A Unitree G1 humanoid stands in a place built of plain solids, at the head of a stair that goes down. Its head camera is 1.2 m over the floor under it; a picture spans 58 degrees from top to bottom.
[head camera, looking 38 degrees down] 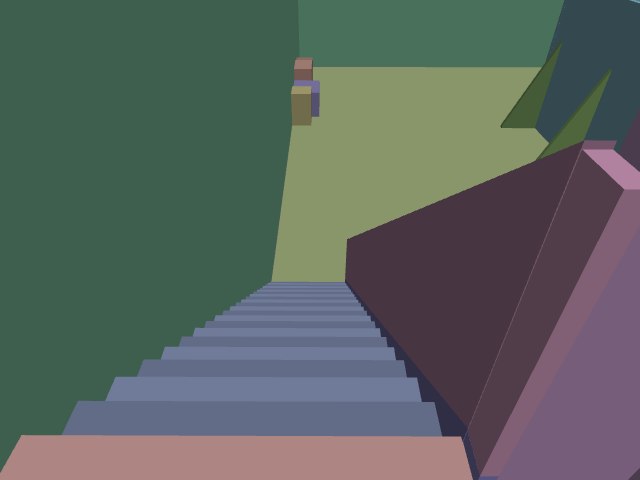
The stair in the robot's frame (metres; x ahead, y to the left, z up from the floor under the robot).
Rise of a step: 0.18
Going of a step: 0.22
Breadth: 1.26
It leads straight ahead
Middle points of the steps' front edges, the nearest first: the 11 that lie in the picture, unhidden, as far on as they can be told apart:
0.63 0.22 0.00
0.85 0.22 -0.18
1.07 0.22 -0.36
1.29 0.22 -0.54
1.51 0.22 -0.72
1.73 0.22 -0.90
1.95 0.22 -1.08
2.17 0.22 -1.26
2.39 0.22 -1.44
2.61 0.22 -1.62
2.83 0.22 -1.80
